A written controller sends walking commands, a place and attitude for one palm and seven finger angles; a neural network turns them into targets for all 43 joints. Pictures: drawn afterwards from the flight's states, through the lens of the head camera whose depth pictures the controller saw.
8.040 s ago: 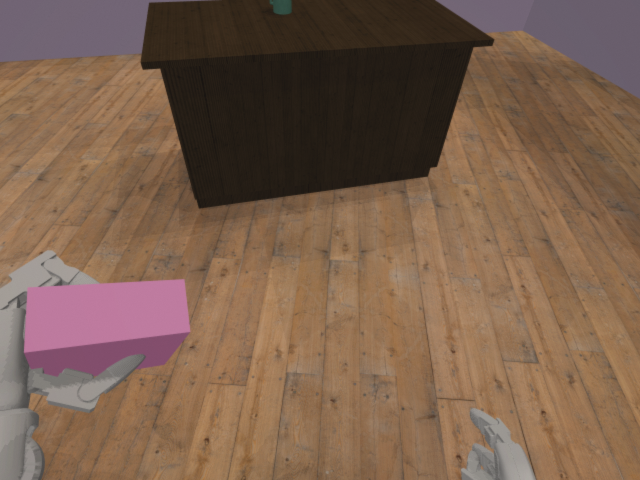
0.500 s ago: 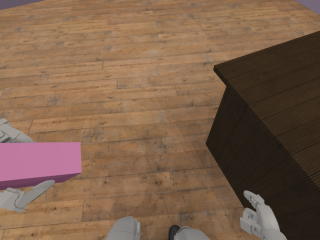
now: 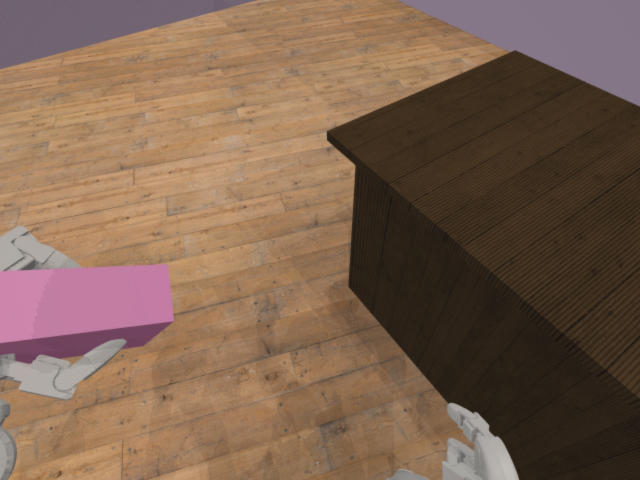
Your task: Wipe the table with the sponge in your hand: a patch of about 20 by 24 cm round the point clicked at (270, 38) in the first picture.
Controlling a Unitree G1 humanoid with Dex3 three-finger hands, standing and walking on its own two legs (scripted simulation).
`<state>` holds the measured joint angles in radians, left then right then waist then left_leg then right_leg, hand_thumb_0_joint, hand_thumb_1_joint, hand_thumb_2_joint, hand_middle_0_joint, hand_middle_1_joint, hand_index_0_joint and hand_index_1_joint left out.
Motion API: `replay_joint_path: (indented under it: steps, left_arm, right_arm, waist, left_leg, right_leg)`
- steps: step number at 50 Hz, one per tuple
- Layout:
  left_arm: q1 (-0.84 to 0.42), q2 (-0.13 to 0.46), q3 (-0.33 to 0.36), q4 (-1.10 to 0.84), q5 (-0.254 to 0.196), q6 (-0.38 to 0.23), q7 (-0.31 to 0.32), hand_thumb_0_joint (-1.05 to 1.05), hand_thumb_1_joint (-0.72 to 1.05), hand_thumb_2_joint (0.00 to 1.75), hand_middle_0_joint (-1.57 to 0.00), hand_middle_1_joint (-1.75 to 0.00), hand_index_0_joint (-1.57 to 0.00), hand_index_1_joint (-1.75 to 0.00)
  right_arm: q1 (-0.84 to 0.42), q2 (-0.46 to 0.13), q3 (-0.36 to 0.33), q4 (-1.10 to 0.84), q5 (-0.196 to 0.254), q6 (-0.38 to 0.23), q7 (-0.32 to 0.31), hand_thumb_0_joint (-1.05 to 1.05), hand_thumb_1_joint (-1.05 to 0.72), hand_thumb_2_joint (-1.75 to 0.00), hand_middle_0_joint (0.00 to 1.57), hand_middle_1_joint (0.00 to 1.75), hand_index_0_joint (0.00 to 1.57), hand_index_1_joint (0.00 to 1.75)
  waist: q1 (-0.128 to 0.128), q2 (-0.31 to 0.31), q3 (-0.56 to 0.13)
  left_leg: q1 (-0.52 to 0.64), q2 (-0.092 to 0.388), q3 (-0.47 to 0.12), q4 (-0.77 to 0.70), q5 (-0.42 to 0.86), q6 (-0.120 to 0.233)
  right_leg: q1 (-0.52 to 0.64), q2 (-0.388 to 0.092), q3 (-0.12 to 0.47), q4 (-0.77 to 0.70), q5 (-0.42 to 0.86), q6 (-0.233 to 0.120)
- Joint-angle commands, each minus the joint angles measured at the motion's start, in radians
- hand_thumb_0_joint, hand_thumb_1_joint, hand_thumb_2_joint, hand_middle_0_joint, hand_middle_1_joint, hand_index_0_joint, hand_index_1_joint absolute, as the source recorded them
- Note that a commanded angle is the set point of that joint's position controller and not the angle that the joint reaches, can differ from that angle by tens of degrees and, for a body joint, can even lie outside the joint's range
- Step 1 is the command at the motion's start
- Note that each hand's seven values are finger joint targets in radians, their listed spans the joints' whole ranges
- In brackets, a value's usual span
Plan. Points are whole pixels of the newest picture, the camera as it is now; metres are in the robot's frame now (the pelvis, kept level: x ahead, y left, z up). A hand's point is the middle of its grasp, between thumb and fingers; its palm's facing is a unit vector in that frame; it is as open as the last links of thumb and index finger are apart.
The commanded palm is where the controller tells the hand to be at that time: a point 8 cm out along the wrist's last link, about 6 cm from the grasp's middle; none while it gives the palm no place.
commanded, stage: turn to face it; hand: left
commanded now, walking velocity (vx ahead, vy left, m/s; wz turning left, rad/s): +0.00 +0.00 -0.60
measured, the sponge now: (108, 314) +0.22 +0.22 +0.16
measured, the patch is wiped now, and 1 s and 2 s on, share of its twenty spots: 0.00 0.00 0.00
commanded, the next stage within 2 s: none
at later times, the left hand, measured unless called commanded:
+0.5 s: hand (199, 335) +0.20 +0.13 +0.18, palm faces +0.20 -0.85 -0.49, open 9.3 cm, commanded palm +0.16 +0.16 +0.19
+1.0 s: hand (422, 438) +0.14 -0.05 +0.18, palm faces -0.16 -0.83 -0.54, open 9.3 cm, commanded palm +0.12 +0.02 +0.19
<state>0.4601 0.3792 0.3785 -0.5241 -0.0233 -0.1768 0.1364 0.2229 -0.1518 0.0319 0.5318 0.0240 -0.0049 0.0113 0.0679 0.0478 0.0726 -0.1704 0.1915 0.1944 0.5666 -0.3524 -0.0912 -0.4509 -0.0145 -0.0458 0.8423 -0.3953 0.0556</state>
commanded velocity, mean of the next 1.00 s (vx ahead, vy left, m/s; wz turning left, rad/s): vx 0.00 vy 0.00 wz -0.60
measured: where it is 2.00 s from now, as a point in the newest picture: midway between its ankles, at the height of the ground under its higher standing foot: outside the picture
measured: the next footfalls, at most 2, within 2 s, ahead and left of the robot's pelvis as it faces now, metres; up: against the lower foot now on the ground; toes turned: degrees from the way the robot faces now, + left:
right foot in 0.06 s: +0.06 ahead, -0.14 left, +0.00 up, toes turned -6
left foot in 0.40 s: +0.02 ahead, +0.06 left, +0.00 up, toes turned -8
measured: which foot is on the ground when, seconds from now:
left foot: down 0.00-0.06, up 0.08-0.38, down 0.40-0.68, up 0.70-1.00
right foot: up 0.00-0.04, down 0.06-0.42, up 0.44-0.64, down 0.66-1.00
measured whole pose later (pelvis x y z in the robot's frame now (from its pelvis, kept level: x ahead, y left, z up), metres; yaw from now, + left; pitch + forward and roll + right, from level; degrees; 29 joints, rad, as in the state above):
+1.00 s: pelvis -0.17 -0.12 +0.01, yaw -34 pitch +1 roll +3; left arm 0.56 0.44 0.42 -0.56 -0.07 -0.21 0.14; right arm 0.16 -0.27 -0.04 0.56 0.02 0.07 -0.01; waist -0.01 -0.02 0.11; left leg -0.40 0.02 0.03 0.90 -0.47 -0.07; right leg -0.37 0.12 0.06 0.45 -0.07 -0.12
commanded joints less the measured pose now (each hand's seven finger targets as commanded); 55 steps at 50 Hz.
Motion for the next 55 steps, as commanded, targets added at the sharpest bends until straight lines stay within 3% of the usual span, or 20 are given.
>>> replay_joint_path:
  steps: [1, 2, 4, 5, 8, 14, 18, 19, 21, 24, 26, 29, 32, 33, 34, 35, 37, 38, 40, 55]
  left_arm:
    - [-0.190, 0.147, 0.053, -0.150, 0.003, -0.045, 0.010, 0.00, 0.10, 1.30, -1.20, -1.60, -1.20, -1.60]
    - [-0.204, 0.166, 0.067, -0.148, 0.007, -0.047, 0.012, 0.00, 0.10, 1.30, -1.20, -1.60, -1.20, -1.60]
    - [-0.140, 0.269, 0.173, -0.169, -0.002, -0.068, 0.035, 0.00, 0.10, 1.30, -1.20, -1.60, -1.20, -1.60]
    - [-0.092, 0.250, 0.174, -0.171, -0.013, -0.064, 0.032, 0.00, 0.10, 1.30, -1.20, -1.60, -1.20, -1.60]
    - [0.096, 0.302, 0.276, -0.325, -0.046, -0.093, 0.032, 0.00, 0.10, 1.30, -1.20, -1.60, -1.20, -1.60]
    - [0.166, 0.250, 0.280, -0.354, -0.055, -0.097, 0.039, 0.00, 0.10, 1.30, -1.20, -1.60, -1.20, -1.60]
    - [0.137, 0.193, 0.217, -0.225, -0.054, -0.065, 0.029, 0.00, 0.10, 1.30, -1.20, -1.60, -1.20, -1.60]
    - [0.102, 0.191, 0.198, -0.228, -0.051, -0.071, 0.024, 0.00, 0.10, 1.30, -1.20, -1.60, -1.20, -1.60]
    - [0.042, 0.186, 0.180, -0.233, -0.031, -0.079, 0.015, 0.00, 0.10, 1.30, -1.20, -1.60, -1.20, -1.60]
    - [-0.047, 0.158, 0.109, -0.181, -0.005, -0.083, 0.011, 0.00, 0.10, 1.30, -1.20, -1.60, -1.20, -1.60]
    - [-0.117, 0.104, 0.016, -0.207, -0.007, -0.070, 0.008, 0.00, 0.10, 1.30, -1.20, -1.60, -1.20, -1.60]
    - [-0.202, 0.130, 0.005, -0.262, -0.005, -0.069, 0.019, 0.00, 0.10, 1.30, -1.20, -1.60, -1.20, -1.60]
    - [-0.211, 0.171, 0.058, -0.231, -0.004, -0.064, 0.025, 0.00, 0.10, 1.30, -1.20, -1.60, -1.20, -1.60]
    - [-0.199, 0.209, 0.091, -0.219, 0.004, -0.062, 0.027, 0.00, 0.10, 1.30, -1.20, -1.60, -1.20, -1.60]
    - [-0.182, 0.248, 0.128, -0.213, -0.005, -0.067, 0.032, 0.00, 0.10, 1.30, -1.20, -1.60, -1.20, -1.60]
    - [-0.142, 0.302, 0.207, -0.204, -0.022, -0.068, 0.044, 0.00, 0.10, 1.30, -1.20, -1.60, -1.20, -1.60]
    - [-0.038, 0.252, 0.194, -0.187, -0.043, -0.056, 0.026, 0.00, 0.10, 1.30, -1.20, -1.60, -1.20, -1.60]
    - [0.032, 0.259, 0.228, -0.199, -0.051, -0.065, 0.027, 0.00, 0.10, 1.30, -1.20, -1.60, -1.20, -1.60]
    - [0.080, 0.213, 0.212, -0.216, -0.059, -0.086, 0.026, 0.00, 0.10, 1.30, -1.20, -1.60, -1.20, -1.60]
    - [-0.027, 0.183, 0.101, -0.226, -0.040, -0.067, 0.027, 0.00, 0.10, 1.30, -1.20, -1.60, -1.20, -1.60]
  right_arm:
    - [-0.051, -0.203, -0.092, -0.125, 0.001, -0.074, -0.019, 0.00, -0.90, -0.90, 0.20, 0.30, 0.20, 0.30]
    - [-0.045, -0.192, -0.091, -0.120, 0.007, -0.076, -0.015, 0.00, -0.90, -0.90, 0.20, 0.30, 0.20, 0.30]
    - [-0.129, -0.146, -0.067, -0.147, -0.003, -0.076, -0.026, 0.00, -0.90, -0.90, 0.20, 0.30, 0.20, 0.30]
    - [-0.129, -0.146, -0.078, -0.132, 0.002, -0.062, -0.029, 0.00, -0.90, -0.90, 0.20, 0.30, 0.20, 0.30]
    - [-0.178, -0.124, -0.052, -0.139, -0.005, -0.015, -0.012, 0.00, -0.90, -0.90, 0.20, 0.30, 0.20, 0.30]
    - [-0.151, -0.148, -0.077, -0.139, -0.008, 0.008, -0.009, 0.00, -0.90, -0.90, 0.20, 0.30, 0.20, 0.30]
    - [-0.102, -0.167, -0.082, -0.125, 0.004, 0.017, -0.017, 0.00, -0.90, -0.90, 0.20, 0.30, 0.20, 0.30]
    - [-0.103, -0.176, -0.083, -0.132, 0.001, 0.011, -0.027, 0.00, -0.90, -0.90, 0.20, 0.30, 0.20, 0.30]
    - [-0.126, -0.209, -0.092, -0.159, 0.002, 0.000, -0.043, 0.00, -0.90, -0.90, 0.20, 0.30, 0.20, 0.30]
    - [-0.125, -0.175, -0.084, -0.141, -0.006, -0.032, -0.047, 0.00, -0.90, -0.90, 0.20, 0.30, 0.20, 0.30]
    - [-0.104, -0.190, -0.086, -0.138, 0.010, -0.046, -0.037, 0.00, -0.90, -0.90, 0.20, 0.30, 0.20, 0.30]
    - [-0.078, -0.196, -0.080, -0.152, 0.005, -0.084, -0.036, 0.00, -0.90, -0.90, 0.20, 0.30, 0.20, 0.30]
    - [-0.062, -0.191, -0.079, -0.146, -0.002, -0.108, -0.029, 0.00, -0.90, -0.90, 0.20, 0.30, 0.20, 0.30]
    - [-0.049, -0.181, -0.081, -0.138, 0.000, -0.108, -0.026, 0.00, -0.90, -0.90, 0.20, 0.30, 0.20, 0.30]
    - [-0.083, -0.139, -0.069, -0.155, -0.001, -0.103, -0.028, 0.00, -0.90, -0.90, 0.20, 0.30, 0.20, 0.30]
    - [-0.146, -0.129, -0.055, -0.166, -0.014, -0.099, -0.037, 0.00, -0.90, -0.90, 0.20, 0.30, 0.20, 0.30]
    - [-0.140, -0.130, -0.067, -0.162, -0.010, -0.064, -0.028, 0.00, -0.90, -0.90, 0.20, 0.30, 0.20, 0.30]
    - [-0.151, -0.112, -0.053, -0.149, -0.014, -0.039, -0.022, 0.00, -0.90, -0.90, 0.20, 0.30, 0.20, 0.30]
    - [-0.149, -0.104, -0.047, -0.138, -0.014, -0.002, -0.013, 0.00, -0.90, -0.90, 0.20, 0.30, 0.20, 0.30]
    - [-0.118, -0.186, -0.086, -0.154, -0.006, 0.059, -0.021, 0.00, -0.90, -0.90, 0.20, 0.30, 0.20, 0.30]
  waist:
    - [-0.055, 0.104, -0.106]
    - [-0.056, -0.003, -0.143]
    - [-0.027, -0.341, -0.192]
    - [-0.030, -0.320, -0.247]
    - [-0.021, -0.096, -0.298]
    - [-0.035, -0.138, -0.279]
    - [-0.065, -0.117, -0.229]
    - [-0.068, -0.067, -0.207]
    - [-0.051, 0.217, -0.136]
    - [-0.057, 0.161, -0.037]
    - [-0.047, 0.162, -0.027]
    - [-0.059, 0.216, -0.048]
    - [-0.041, 0.140, -0.101]
    - [-0.049, 0.027, -0.122]
    - [-0.040, -0.232, -0.126]
    - [-0.012, -0.356, -0.143]
    - [-0.036, -0.253, -0.154]
    - [-0.033, -0.127, -0.205]
    - [-0.047, -0.086, -0.261]
    - [-0.039, -0.127, -0.221]
  left_leg:
    - [-0.019, 0.135, -0.010, 0.078, 0.457, 0.090]
    - [-0.057, 0.082, 0.008, 0.243, 0.371, 0.063]
    - [-0.417, -0.104, -0.091, 0.619, -0.323, 0.002]
    - [-0.377, -0.074, -0.202, 0.686, -0.273, 0.008]
    - [-0.380, -0.078, -0.218, 0.595, -0.181, 0.005]
    - [-0.203, -0.135, -0.155, 0.225, -0.127, 0.013]
    - [0.021, -0.129, -0.154, -0.067, 0.001, 0.042]
    - [0.079, -0.081, -0.188, -0.159, 0.004, 0.071]
    - [0.039, 0.238, -0.443, -0.299, 0.109, 0.220]
    - [-0.180, 0.255, -0.323, -0.298, 0.091, 0.261]
    - [-0.120, 0.189, -0.143, -0.239, 0.222, 0.203]
    - [-0.103, 0.157, -0.099, -0.191, 0.235, 0.156]
    - [-0.117, 0.120, -0.059, 0.006, 0.162, 0.105]
    - [-0.126, 0.057, -0.037, 0.148, 0.083, 0.071]
    - [-0.274, -0.062, -0.027, 0.359, -0.186, 0.027]
    - [-0.380, -0.130, -0.117, 0.574, -0.295, 0.014]
    - [-0.379, -0.099, -0.244, 0.690, -0.138, 0.009]
    - [-0.422, -0.093, -0.248, 0.683, -0.097, 0.002]
    - [-0.428, -0.101, -0.229, 0.630, -0.059, -0.008]
    - [-0.039, -0.205, -0.160, -0.008, -0.149, 0.069]
  right_leg:
    - [0.239, 0.048, -0.121, -0.325, 0.175, 0.008]
    - [0.327, -0.016, -0.046, -0.411, 0.324, -0.028]
    - [0.471, -0.326, 0.441, -0.404, 1.069, -0.214]
    - [0.439, -0.328, 0.433, -0.405, 0.952, -0.213]
    - [0.444, -0.264, 0.361, -0.378, 0.695, -0.236]
    - [0.291, -0.210, 0.397, -0.451, 0.427, -0.234]
    - [0.097, -0.147, 0.391, -0.446, 0.189, -0.164]
    - [0.027, -0.091, 0.363, -0.378, 0.140, -0.125]
    - [-0.136, 0.072, 0.145, 0.070, -0.126, -0.037]
    - [-0.120, -0.002, 0.117, 0.396, -0.069, -0.009]
    - [-0.091, -0.024, 0.040, 0.224, -0.058, 0.003]
    - [0.053, -0.002, -0.046, -0.033, -0.075, 0.011]
    - [0.241, 0.020, -0.081, -0.288, 0.088, 0.002]
    - [0.258, -0.043, 0.026, -0.392, 0.198, -0.041]
    - [0.313, -0.205, 0.318, -0.463, 0.466, -0.130]
    - [0.291, -0.325, 0.518, -0.511, 0.650, -0.212]
    - [0.254, -0.279, 0.543, -0.536, 0.344, -0.190]
    - [0.348, -0.258, 0.503, -0.472, 0.410, -0.222]
    - [0.442, -0.213, 0.380, -0.435, 0.528, -0.214]
    - [0.181, -0.127, 0.511, -0.657, 0.019, -0.122]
